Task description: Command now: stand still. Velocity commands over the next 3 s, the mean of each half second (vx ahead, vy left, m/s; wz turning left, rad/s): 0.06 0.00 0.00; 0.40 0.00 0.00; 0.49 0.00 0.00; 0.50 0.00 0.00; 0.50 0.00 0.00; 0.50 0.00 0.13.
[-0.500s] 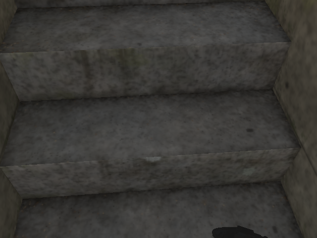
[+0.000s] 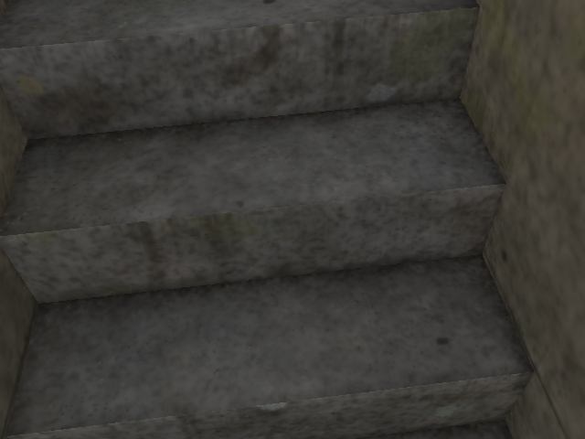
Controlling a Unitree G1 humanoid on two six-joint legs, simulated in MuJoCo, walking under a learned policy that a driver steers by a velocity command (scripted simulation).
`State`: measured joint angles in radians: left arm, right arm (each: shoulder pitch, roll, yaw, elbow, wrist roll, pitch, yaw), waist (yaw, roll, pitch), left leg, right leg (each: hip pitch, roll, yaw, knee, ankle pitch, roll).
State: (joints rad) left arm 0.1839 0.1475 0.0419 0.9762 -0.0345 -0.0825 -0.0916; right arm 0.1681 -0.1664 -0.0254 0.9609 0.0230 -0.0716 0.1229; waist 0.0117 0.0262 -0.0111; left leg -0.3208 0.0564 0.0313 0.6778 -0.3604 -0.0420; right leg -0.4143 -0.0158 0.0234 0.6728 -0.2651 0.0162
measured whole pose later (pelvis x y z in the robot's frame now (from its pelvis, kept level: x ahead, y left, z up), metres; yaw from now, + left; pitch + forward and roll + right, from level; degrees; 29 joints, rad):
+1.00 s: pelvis +0.21 +0.04 +0.08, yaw +2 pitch +9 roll +5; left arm 0.45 0.24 0.05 1.09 0.00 -0.09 -0.06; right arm -0.12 -0.12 0.06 0.64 0.01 -0.01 0.05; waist 0.01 -0.13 -0.15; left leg -1.03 -0.09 0.06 1.40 -0.44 0.15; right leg -0.13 -0.17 -0.01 0.27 0.13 -0.09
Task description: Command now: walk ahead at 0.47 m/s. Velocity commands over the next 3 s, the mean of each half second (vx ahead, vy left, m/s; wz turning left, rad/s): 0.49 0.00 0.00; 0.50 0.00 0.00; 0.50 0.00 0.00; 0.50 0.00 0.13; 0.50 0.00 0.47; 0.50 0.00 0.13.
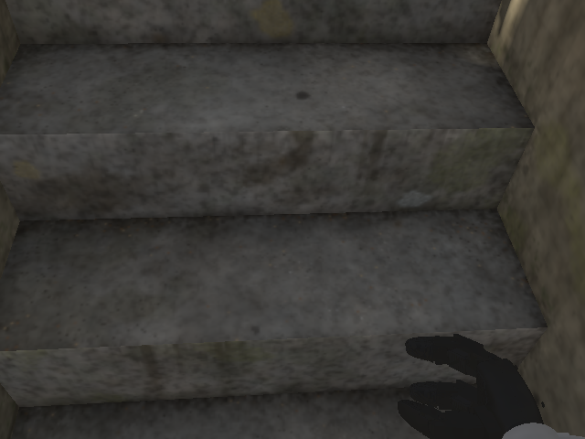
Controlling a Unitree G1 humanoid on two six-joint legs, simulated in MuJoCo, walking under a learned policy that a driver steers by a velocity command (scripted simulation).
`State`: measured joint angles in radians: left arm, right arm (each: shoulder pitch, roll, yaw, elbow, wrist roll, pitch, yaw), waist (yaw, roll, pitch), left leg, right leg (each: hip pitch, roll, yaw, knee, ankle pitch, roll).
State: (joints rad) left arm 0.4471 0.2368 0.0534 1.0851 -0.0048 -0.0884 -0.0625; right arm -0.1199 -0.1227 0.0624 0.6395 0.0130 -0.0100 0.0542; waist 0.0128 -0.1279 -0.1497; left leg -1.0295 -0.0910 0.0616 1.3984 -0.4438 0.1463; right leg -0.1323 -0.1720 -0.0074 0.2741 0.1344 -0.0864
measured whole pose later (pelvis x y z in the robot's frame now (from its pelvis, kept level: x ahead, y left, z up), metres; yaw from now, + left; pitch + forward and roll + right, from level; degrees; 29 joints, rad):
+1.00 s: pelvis +0.42 +0.00 +0.34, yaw -3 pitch +10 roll +2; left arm 0.47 0.09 -0.04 1.14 0.07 -0.08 -0.14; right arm -0.06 -0.09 0.05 0.83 -0.01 0.02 0.08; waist 0.03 -0.11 -0.19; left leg -1.35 0.10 0.10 1.68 -0.26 0.19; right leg -0.17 -0.07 -0.11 0.26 -0.24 -0.05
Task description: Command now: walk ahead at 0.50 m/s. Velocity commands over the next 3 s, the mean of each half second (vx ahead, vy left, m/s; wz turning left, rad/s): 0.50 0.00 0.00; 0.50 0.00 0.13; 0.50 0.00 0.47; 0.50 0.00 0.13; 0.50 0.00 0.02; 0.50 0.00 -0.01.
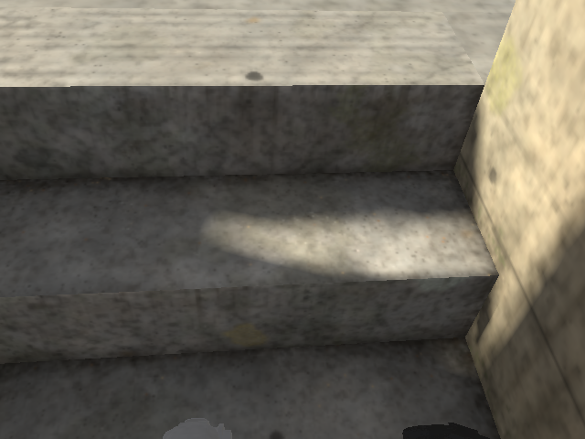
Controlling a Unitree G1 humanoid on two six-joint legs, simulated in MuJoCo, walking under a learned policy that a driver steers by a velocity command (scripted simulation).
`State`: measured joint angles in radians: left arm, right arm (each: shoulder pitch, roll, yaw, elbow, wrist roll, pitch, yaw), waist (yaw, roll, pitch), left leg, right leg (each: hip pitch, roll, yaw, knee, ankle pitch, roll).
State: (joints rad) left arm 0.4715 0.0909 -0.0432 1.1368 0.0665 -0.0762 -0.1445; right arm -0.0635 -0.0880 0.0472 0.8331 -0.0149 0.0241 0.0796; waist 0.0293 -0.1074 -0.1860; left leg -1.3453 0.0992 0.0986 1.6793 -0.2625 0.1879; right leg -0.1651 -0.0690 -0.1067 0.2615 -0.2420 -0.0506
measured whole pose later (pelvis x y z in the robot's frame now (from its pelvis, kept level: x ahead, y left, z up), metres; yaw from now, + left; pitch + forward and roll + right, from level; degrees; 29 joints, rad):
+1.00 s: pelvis +0.53 +0.04 +0.39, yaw +5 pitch +9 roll +4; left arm 0.44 0.15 -0.03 1.13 0.06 -0.07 -0.15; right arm -0.05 -0.09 0.05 0.79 -0.02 0.02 0.08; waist -0.01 -0.13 -0.18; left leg -1.23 0.03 0.14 1.60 -0.27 0.21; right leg -0.12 -0.06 -0.16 0.23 -0.03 -0.10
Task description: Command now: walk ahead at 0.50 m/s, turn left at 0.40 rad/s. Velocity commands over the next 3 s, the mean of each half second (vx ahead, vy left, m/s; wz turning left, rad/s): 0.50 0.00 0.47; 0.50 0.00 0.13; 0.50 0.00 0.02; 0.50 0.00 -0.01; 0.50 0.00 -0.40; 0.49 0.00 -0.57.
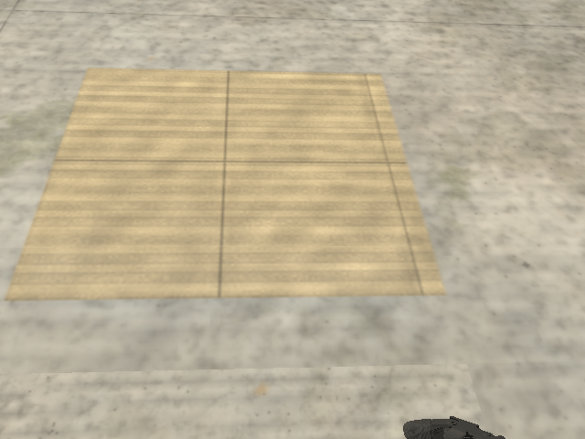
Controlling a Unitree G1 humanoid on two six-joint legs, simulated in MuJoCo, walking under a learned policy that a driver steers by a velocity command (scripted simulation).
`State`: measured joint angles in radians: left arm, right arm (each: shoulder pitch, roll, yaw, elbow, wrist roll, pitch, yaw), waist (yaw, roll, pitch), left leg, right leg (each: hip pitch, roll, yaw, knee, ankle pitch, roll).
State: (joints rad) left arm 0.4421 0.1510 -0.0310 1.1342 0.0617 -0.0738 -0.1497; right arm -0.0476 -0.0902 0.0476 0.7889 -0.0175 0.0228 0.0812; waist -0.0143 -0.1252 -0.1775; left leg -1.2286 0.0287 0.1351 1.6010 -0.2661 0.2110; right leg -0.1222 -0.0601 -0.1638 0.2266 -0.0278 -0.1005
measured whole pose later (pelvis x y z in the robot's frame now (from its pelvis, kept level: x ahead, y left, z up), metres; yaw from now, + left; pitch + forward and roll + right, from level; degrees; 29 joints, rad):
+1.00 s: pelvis +0.51 +0.08 +0.35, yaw +18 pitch +2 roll -1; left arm 0.39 0.15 -0.01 0.99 0.05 -0.15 -0.08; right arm -0.02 -0.21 -0.02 0.76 -0.07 -0.05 0.07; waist 0.09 0.03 -0.04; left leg -0.70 0.09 0.01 0.72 0.00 0.04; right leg 0.00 0.00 -0.08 0.36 -0.40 -0.01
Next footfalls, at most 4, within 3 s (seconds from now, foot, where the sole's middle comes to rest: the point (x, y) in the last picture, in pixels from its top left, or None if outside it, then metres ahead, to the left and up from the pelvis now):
0.02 left None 0.15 0.11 -0.61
0.48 right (330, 411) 0.45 -0.06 -0.42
1.06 left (145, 300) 0.67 0.28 -0.42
1.64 right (237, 164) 1.07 0.13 -0.42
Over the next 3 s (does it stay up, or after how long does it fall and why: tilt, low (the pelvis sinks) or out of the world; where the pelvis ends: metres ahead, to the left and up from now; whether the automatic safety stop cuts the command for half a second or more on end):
stays up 1.51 0.25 0.36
